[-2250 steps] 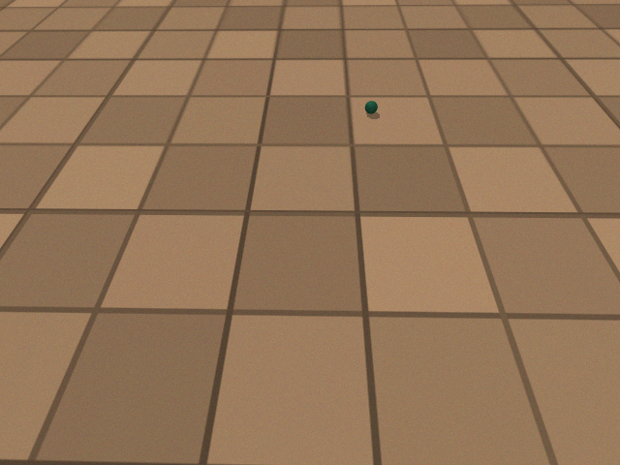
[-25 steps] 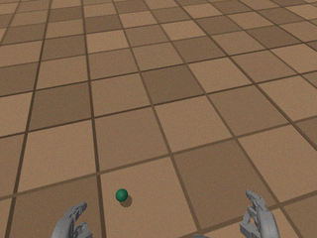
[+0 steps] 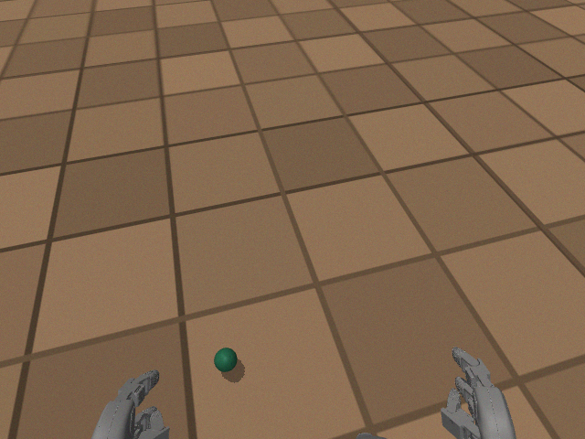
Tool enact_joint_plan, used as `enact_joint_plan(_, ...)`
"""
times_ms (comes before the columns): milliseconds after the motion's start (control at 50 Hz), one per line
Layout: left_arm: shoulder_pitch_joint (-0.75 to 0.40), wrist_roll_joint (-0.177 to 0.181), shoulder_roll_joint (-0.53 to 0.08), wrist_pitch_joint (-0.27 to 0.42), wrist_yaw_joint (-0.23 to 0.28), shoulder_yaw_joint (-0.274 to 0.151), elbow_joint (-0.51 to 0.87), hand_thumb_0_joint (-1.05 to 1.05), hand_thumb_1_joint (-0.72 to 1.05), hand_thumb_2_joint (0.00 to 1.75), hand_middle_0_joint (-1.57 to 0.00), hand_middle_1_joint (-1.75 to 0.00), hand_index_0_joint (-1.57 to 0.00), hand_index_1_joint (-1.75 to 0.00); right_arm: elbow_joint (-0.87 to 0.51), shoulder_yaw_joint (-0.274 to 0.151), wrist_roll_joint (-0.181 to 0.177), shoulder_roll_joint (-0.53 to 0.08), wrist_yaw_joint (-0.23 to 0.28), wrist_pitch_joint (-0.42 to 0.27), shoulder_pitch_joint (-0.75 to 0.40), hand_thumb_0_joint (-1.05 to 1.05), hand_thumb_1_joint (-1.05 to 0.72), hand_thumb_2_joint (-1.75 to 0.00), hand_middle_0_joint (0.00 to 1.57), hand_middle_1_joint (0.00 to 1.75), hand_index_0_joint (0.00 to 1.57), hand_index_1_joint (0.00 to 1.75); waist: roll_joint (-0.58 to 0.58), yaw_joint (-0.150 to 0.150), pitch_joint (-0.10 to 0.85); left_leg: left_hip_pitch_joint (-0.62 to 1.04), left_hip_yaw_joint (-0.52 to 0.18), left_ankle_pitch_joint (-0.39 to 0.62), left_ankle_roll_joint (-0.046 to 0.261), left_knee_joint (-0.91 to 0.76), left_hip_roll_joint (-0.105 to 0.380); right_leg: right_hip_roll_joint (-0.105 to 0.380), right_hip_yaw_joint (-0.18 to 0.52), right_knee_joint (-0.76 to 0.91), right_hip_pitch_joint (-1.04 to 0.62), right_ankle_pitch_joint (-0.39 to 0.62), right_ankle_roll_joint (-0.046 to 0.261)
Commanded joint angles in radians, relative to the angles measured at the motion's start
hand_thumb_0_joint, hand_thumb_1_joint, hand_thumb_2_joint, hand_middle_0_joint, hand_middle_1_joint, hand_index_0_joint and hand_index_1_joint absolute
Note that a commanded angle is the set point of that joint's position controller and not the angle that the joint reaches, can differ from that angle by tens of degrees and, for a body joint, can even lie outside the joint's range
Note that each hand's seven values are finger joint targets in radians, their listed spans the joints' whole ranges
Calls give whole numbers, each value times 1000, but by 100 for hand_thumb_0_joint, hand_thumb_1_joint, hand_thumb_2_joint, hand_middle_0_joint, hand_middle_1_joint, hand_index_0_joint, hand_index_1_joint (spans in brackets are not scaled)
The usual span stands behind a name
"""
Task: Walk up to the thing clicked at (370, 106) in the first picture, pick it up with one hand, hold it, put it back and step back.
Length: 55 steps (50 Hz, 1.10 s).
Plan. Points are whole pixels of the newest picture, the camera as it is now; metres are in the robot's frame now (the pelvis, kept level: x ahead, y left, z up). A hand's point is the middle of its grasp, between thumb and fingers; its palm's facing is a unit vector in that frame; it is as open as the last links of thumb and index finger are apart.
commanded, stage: home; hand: left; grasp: from above
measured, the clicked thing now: (225, 359) +0.48 +0.21 -0.68
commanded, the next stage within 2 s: stand in 0.66 s
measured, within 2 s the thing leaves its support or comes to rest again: neither
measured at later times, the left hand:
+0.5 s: hand (166, 433) +0.17 +0.18 -0.05, palm faces +0.04 -0.98 -0.20, open 7.4 cm
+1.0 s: hand out of the picture +0.13 +0.23 -0.10, palm faces +0.03 -0.94 -0.33, open 7.4 cm
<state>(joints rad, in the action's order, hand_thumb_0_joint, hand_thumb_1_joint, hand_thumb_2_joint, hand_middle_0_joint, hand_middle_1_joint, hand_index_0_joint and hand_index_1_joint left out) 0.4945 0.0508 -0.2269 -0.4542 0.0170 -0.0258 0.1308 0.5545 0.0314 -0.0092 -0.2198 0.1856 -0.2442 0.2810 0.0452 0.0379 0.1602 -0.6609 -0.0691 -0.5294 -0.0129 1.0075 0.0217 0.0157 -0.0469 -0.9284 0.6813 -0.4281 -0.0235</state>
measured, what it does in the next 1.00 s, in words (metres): stands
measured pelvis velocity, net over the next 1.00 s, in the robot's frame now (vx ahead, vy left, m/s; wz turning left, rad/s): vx -0.01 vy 0.00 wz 0.01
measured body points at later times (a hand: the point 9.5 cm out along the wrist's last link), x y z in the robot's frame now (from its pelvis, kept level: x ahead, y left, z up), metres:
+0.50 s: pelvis +0.00 +0.00 +0.00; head +0.03 +0.00 +0.45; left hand +0.16 +0.23 -0.03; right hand +0.16 -0.25 -0.07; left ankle -0.02 +0.12 -0.68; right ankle +0.02 -0.14 -0.68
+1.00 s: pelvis -0.01 +0.00 +0.03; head +0.02 +0.01 +0.48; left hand +0.12 +0.28 -0.08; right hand +0.12 -0.28 -0.09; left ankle -0.02 +0.12 -0.68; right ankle +0.02 -0.14 -0.68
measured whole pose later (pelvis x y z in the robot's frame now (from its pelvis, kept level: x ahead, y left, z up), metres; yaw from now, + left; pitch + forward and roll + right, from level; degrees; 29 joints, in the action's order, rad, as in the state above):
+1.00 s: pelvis -0.01 +0.00 +0.03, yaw +0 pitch +2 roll +0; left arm 0.21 -0.05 -0.28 -0.08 0.03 -0.04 -0.65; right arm 0.84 -0.04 0.06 -0.29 0.02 -0.04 0.19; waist -0.01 -0.02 -0.02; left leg -0.39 -0.04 -0.44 0.00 0.80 -0.02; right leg 0.05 -0.02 -0.79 0.44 -0.37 -0.03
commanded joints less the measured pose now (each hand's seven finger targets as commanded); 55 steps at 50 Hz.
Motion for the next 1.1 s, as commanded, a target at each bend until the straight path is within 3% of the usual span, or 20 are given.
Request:
enact_joint_plan(0, -6, -6, -108, 50, 11, -66, 197, 0, 90, 90, -20, -30, -20, -30, -165, -60, 1, -126, 7, -54, -60, 0, -90, -90, 20, 30, 20, 30, 11, -6, 104, 46, 7, 304, 11, -173, -21, -32, -32, 112, -123, 194, 29)
enact_joint_plan(40, -7, -3, -95, 48, 7, -51, 182, 0, 90, 90, -20, -30, -20, -30, -162, -57, 1, -127, 4, -52, -59, 0, -90, -90, 20, 30, 20, 30, 8, 2, 86, 45, 7, 298, 12, -175, -21, -33, -30, 116, -114, 189, 28)
enact_joint_plan(60, -33, -3, -116, 52, 10, -70, 216, 0, 90, 90, -20, -30, -20, -30, -166, -60, 1, -127, 6, -53, -59, 0, -90, -90, 20, 30, 20, 30, 23, -1, 98, 44, 9, 293, 12, -173, -22, -33, -29, 115, -113, 187, 28)
enact_joint_plan(140, 9, -3, -90, 47, 10, -53, 175, 0, 90, 90, -20, -30, -20, -30, -170, -54, 1, -117, 6, -52, -59, 0, -90, -90, 20, 30, 20, 30, -14, 2, 99, 30, 17, 276, 20, -159, -29, -30, -28, 126, -125, 188, 24)
enact_joint_plan(180, -16, -3, -106, 49, 10, -66, 203, 0, 90, 90, -20, -30, -20, -30, -172, -57, -1, -122, 6, -53, -62, 0, -90, -90, 20, 30, 20, 30, 1, -4, 83, 25, 17, 262, 18, -167, -26, -29, -27, 124, -113, 171, 24)
enact_joint_plan(520, -4, 1, -109, 48, 11, -70, 214, 0, 90, 90, -20, -30, -20, -30, -177, -59, -2, -122, 5, -46, -60, 0, -90, -90, 20, 30, 20, 30, -12, -3, 96, 26, 20, 274, 19, -153, -26, -30, -28, 119, -119, 186, 22)
enact_joint_plan(560, 19, -4, -92, 46, 9, -56, 176, 0, 90, 90, -20, -30, -20, -30, -176, -59, 0, -122, 2, -43, -54, 0, -90, -90, 20, 30, 20, 30, 1, 3, 91, 28, 20, 287, 15, -155, -26, -30, -26, 113, -110, 192, 25)
enact_joint_plan(640, -31, -3, -124, 54, 14, -79, 241, 0, 90, 90, -20, -30, -20, -30, -180, -63, -2, -124, 4, -43, -58, 0, -90, -90, 20, 30, 20, 30, 8, -4, 91, 26, 23, 251, 19, -155, -26, -29, -24, 122, -108, 166, 22)
enact_joint_plan(700, 8, -3, -88, 43, 12, -47, 185, 0, 90, 90, -20, -30, -20, -30, -180, -56, -4, -118, 5, -45, -61, 0, -90, -90, 20, 30, 20, 30, -20, 5, 71, 16, 24, 230, 24, -155, -27, -28, -25, 129, -103, 153, 21)
enact_joint_plan(720, -16, -1, -113, 48, 14, -70, 236, 0, 90, 90, -20, -30, -20, -30, -184, -58, -2, -118, 6, -45, -59, 0, -90, -90, 20, 30, 20, 30, 4, -1, 93, 20, 28, 228, 24, -150, -31, -27, -21, 131, -110, 155, 20)
enact_joint_plan(740, -311, -120, -189, 261, 48, -65, -115, 0, 90, 90, -20, -30, -20, -30, 67, -101, 129, -242, -54, 68, -112, 0, -90, -90, 20, 30, 20, 30, -84, -63, -146, 60, -6, 388, 58, -228, 1, 48, 49, 162, -260, 145, 61)
enact_joint_plan(760, -210, -128, -197, 328, 42, -81, -327, 0, 90, 90, -20, -30, -20, -30, 88, -114, 123, -251, -81, 109, -114, 0, -90, -90, 20, 30, 20, 30, -125, -70, -41, 127, 16, 446, 71, -214, 0, 69, 114, 195, -316, 178, 96)
enact_joint_plan(780, -203, -121, -204, 359, 35, -75, -359, 0, 90, 90, -20, -30, -20, -30, 59, -116, 139, -257, -99, 129, -94, 0, -90, -90, 20, 30, 20, 30, -94, -46, -34, 164, -6, 399, 72, -235, -4, 63, 135, 215, -277, 167, 108)
enact_joint_plan(820, -223, -124, -212, 400, 27, -62, -456, 0, 90, 90, -20, -30, -20, -30, 104, -116, 93, -230, -133, 142, -110, 0, -90, -90, 20, 30, 20, 30, -49, -65, 13, 235, -9, 421, 71, -263, -4, 78, 127, 187, -359, 276, 98)
enact_joint_plan(860, -275, -105, -204, 404, 22, -67, -545, 0, 90, 90, -20, -30, -20, -30, 131, -114, 66, -217, -154, 151, -114, 0, -90, -90, 20, 30, 20, 30, -70, -69, -14, 251, -12, 378, 67, -303, -6, 80, 111, 223, -354, 227, 82)
enact_joint_plan(900, -292, -105, -198, 416, 26, -62, -637, 0, 90, 90, -20, -30, -20, -30, 171, -123, 64, -213, -167, 164, -140, 0, -90, -90, 20, 30, 20, 30, -58, -82, -62, 252, -41, 287, 69, -359, 2, 77, 100, 273, -349, 136, 66)
enact_joint_plan(920, -313, -105, -200, 424, 25, -66, -677, 0, 90, 90, -20, -30, -20, -30, 186, -123, 67, -214, -168, 171, -136, 0, -90, -90, 20, 30, 20, 30, -59, -71, -80, 261, -50, 262, 71, -386, 9, 74, 97, 285, -343, 107, 62)
enact_joint_plan(960, -314, -103, -188, 440, 23, -63, -754, 0, 90, 90, -20, -30, -20, -30, 218, -125, 70, -224, -169, 178, -139, 0, -90, -90, 20, 30, 20, 30, -2, -78, -98, 263, -79, 258, 74, -443, 27, 62, 70, 296, -390, 145, 48)
enact_joint_plan(1040, -319, -96, -183, 458, 21, -61, -880, 0, 90, 90, -20, -30, -20, -30, 269, -123, 63, -232, -159, 191, -144, 0, -90, -90, 20, 30, 20, 30, 20, -75, -124, 326, -98, 342, 66, -523, 44, 58, 58, 352, -440, 226, 39)
enact_joint_plan(1080, -314, -92, -199, 466, 25, -65, -938, 0, 90, 90, -20, -30, -20, -30, 302, -123, 58, -231, -152, 197, -121, 0, -90, -90, 20, 30, 20, 30, -25, -66, -100, 387, -77, 453, 58, -508, 40, 78, 69, 382, -488, 317, 47)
